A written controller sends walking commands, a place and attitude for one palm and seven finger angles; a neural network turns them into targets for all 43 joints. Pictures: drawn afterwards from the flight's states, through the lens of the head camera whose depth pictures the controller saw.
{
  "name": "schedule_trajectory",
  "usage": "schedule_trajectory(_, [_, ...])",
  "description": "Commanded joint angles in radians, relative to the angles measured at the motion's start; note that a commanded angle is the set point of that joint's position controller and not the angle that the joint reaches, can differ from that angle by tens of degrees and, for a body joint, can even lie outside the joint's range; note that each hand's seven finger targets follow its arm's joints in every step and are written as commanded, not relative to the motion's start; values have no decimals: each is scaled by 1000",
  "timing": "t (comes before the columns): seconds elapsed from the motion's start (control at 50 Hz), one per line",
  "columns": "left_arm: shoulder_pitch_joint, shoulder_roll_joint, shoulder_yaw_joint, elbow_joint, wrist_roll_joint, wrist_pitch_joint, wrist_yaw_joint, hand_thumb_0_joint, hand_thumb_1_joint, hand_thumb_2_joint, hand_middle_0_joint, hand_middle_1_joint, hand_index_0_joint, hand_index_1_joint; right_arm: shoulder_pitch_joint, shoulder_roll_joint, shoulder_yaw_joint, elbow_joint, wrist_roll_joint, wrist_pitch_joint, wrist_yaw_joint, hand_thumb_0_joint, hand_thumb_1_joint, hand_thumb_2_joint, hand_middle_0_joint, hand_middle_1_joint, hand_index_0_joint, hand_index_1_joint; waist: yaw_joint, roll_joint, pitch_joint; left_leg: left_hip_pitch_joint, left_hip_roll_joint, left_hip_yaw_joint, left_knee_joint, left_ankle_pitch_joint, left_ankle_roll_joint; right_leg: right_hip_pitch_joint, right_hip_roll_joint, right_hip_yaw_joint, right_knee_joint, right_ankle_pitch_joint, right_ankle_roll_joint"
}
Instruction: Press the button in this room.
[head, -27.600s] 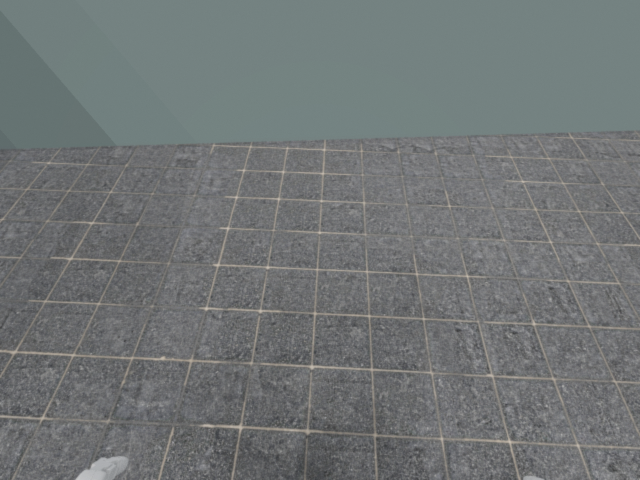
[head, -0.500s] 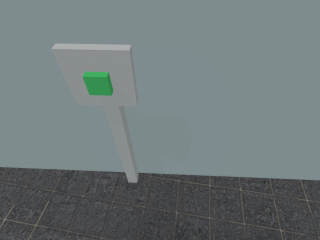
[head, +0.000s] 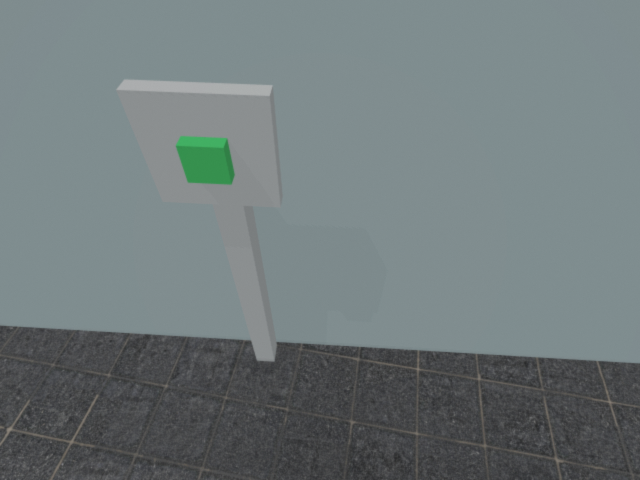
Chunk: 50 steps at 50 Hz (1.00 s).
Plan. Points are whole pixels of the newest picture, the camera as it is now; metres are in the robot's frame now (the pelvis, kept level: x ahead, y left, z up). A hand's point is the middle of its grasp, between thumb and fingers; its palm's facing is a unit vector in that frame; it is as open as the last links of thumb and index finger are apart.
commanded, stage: look again from close up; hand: left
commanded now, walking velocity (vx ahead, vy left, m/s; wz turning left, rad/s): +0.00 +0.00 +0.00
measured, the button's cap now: (207, 159) +0.55 +0.22 +0.09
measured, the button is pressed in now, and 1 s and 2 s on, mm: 0 0 0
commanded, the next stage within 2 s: shuffle to correct the standing spot in 0.44 s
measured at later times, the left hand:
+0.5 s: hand out of the picture -0.01 +0.22 -0.18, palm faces +0.01 -0.98 -0.21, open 7.4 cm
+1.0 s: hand out of the picture +0.00 +0.17 -0.19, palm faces +0.08 -0.99 -0.14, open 7.4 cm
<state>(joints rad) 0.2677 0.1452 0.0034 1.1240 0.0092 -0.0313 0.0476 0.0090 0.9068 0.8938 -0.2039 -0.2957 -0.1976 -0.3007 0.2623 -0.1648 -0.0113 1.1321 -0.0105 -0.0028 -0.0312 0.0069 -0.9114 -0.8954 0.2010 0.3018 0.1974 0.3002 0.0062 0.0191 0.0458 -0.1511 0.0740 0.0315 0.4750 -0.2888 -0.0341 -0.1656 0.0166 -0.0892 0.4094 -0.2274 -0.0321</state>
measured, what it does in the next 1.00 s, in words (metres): shifts its weight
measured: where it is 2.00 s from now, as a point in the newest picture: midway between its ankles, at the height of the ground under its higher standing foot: outside the picture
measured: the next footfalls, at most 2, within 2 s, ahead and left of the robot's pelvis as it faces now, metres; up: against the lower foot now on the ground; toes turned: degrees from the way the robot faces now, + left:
none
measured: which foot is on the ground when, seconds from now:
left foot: down 0.00-1.00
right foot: down 0.00-1.00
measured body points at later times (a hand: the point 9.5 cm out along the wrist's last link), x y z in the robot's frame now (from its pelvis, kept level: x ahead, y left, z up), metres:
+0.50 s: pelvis -0.01 +0.04 +0.00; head +0.00 +0.04 +0.45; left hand -0.01 +0.27 -0.16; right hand -0.01 -0.17 -0.17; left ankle -0.03 +0.14 -0.74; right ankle +0.00 -0.09 -0.74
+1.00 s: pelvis +0.05 +0.02 -0.02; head +0.08 +0.03 +0.43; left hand +0.00 +0.22 -0.18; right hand +0.06 -0.21 -0.17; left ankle +0.03 +0.12 -0.74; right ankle +0.00 -0.09 -0.74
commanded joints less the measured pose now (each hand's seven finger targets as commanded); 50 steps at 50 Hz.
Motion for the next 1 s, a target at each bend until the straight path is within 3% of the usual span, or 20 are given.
schedule_trajectory(0.0, [36, 176, 29, -72, 13, -31, 9, 0, 900, 900, -200, -300, -200, -300, 75, -34, -5, -120, 4, -13, 10, 0, -900, -900, 200, 300, 200, 300, -37, -52, -124, -68, -9, -8, 94, -71, 28, 38, -254, 177, -16, 426, -82])
schedule_trajectory(0.02, [9, 160, 23, -79, 8, -22, 3, 0, 900, 900, -200, -300, -200, -300, 94, -40, -2, -113, -2, -15, 12, 0, -900, -900, 200, 300, 200, 300, -46, -46, -86, -22, -17, -6, 30, 15, 27, -41, -214, 148, -14, 236, -66])
schedule_trajectory(0.06, [14, 120, 16, -84, 1, -6, -4, 0, 900, 900, -200, -300, -200, -300, 106, -78, 1, -117, -10, -22, 10, 0, -900, -900, 200, 300, 200, 300, -30, 9, 3, -69, 41, -62, -41, 102, 53, -109, -129, 119, -4, -15, -26])
schedule_trajectory(0.08, [12, 114, 15, -86, 6, 7, -5, 0, 900, 900, -200, -300, -200, -300, 94, -89, 0, -124, -13, -26, 12, 0, -900, -900, 200, 300, 200, 300, -18, 113, 31, -127, 59, -108, -80, 113, 66, -89, -102, 93, 30, -63, -13])
schedule_trajectory(0.1, [25, 111, 12, -84, 6, 12, -8, 0, 900, 900, -200, -300, -200, -300, 76, -95, 4, -132, -13, -28, 10, 0, -900, -900, 200, 300, 200, 300, -4, 129, 48, -164, 69, -124, -114, 108, 76, -58, -87, 74, 51, -58, -3])
schedule_trajectory(0.16, [43, 102, 5, -76, 7, 20, -15, 0, 900, 900, -200, -300, -200, -300, 59, -108, 3, -148, -10, -28, 6, 0, -900, -900, 200, 300, 200, 300, 7, 14, 69, -197, 55, -133, -165, -25, 83, -43, -87, 75, 45, -54, 5])
schedule_trajectory(0.26, [54, 108, 0, -75, 6, 20, -18, 0, 900, 900, -200, -300, -200, -300, 70, -116, 7, -132, -9, -30, 6, 0, -900, -900, 200, 300, 200, 300, 8, -5, 62, -166, 45, -123, -184, -25, 86, -48, -100, 83, 32, -26, 9])
schedule_trajectory(0.52, [70, 105, 0, -35, 3, 12, -13, 0, 900, 900, -200, -300, -200, -300, 95, -92, 13, -62, -3, -38, 0, 0, -900, -900, 200, 300, 200, 300, 1, -7, 11, -60, 35, -69, -129, 194, 78, -27, -120, 100, 22, 95, 10])
schedule_trajectory(0.58, [83, 94, 2, -26, 10, 17, -18, 0, 900, 900, -200, -300, -200, -300, 113, -93, 9, -46, -7, -30, 2, 0, -900, -900, 200, 300, 200, 300, -4, -2, 18, -66, 51, -86, -147, -16, 92, -50, -96, 72, 55, -71, 3])
schedule_trajectory(0.62, [84, 84, 6, -30, 17, 20, -24, 0, 900, 900, -200, -300, -200, -300, 108, -102, 0, -49, -11, -25, 5, 0, -900, -900, 200, 300, 200, 300, -3, 37, 77, -105, 71, -114, -183, -161, 107, -102, -77, 51, 88, -147, -2])
schedule_trajectory(0.68, [101, 78, 13, -35, 23, 15, -31, 0, 900, 900, -200, -300, -200, -300, 110, -101, -11, -58, -12, -22, 7, 0, -900, -900, 200, 300, 200, 300, 0, 35, 125, -149, 85, -142, -185, -246, 127, -131, -63, 50, 114, -184, -14])
schedule_trajectory(0.74, [149, 83, 22, -28, 20, 0, -34, 0, 900, 900, -200, -300, -200, -300, 101, -81, -11, -73, -12, -33, 8, 0, -900, -900, 200, 300, 200, 300, 14, -15, 95, -163, 45, -80, -69, -113, 118, -86, -94, 119, 82, -134, -36])
schedule_trajectory(0.8, [239, 138, 44, 2, 15, -14, -26, 0, 900, 900, -200, -300, -200, -300, 83, -28, -3, -93, -11, -40, 10, 0, -900, -900, 200, 300, 200, 300, 32, -252, 48, -301, -64, 71, 215, -106, 71, 68, -236, 315, -41, 15, -111])
schedule_trajectory(0.82, [281, 146, 50, 14, 14, -21, -23, 0, 900, 900, -200, -300, -200, -300, 40, -20, -3, -107, -13, -42, 12, 0, -900, -900, 200, 300, 200, 300, 53, -263, 54, -366, -63, 75, 311, -198, 65, 106, -298, 388, -78, 136, -158])
schedule_trajectory(0.86, [265, 129, 49, 8, 24, -24, -13, 0, 900, 900, -200, -300, -200, -300, -11, -5, -2, -122, -6, -46, 12, 0, -900, -900, 200, 300, 200, 300, 49, -156, 53, -392, -37, 37, 346, -254, 62, 122, -336, 368, -53, 418, -206])
schedule_trajectory(0.9, [181, 113, 42, -17, 20, -16, -5, 0, 900, 900, -200, -300, -200, -300, 47, 19, 7, -84, 2, -46, 8, 0, -900, -900, 200, 300, 200, 300, -1, -110, 11, -200, -39, 39, 118, -108, 51, 55, -267, 232, 30, 556, -150])
schedule_trajectory(0.92, [131, 101, 36, -27, 10, -11, -4, 0, 900, 900, -200, -300, -200, -300, 116, 17, 10, -47, 5, -46, 4, 0, -900, -900, 200, 300, 200, 300, -35, -110, -18, -49, -38, 35, -35, 100, 48, -2, -206, 156, 97, 534, -93])
schedule_trajectory(0.94, [131, 70, 26, -36, 1, -6, -4, 0, 900, 900, -200, -300, -200, -300, 150, -30, 6, -26, -1, -52, -3, 0, -900, -900, 200, 300, 200, 300, -29, -14, -52, 65, 34, -33, -36, 455, 71, -69, -130, 100, 156, 416, -28])
schedule_trajectory(0.96, [151, 50, 20, -37, -2, -2, 2, 0, 900, 900, -200, -300, -200, -300, 147, -73, 0, -29, -3, -49, -11, 0, -900, -900, 200, 300, 200, 300, -8, 71, -86, 96, 127, -89, -4, 728, 123, -81, -97, 70, 127, 184, 11])
schedule_trajectory(0.98, [142, 55, 19, -33, 4, 5, 8, 0, 900, 900, -200, -300, -200, -300, 120, -93, -3, -31, 3, -44, -14, 0, -900, -900, 200, 300, 200, 300, -5, 113, -52, 72, 155, -93, -1, 833, 148, -66, -81, 57, 114, 66, 25])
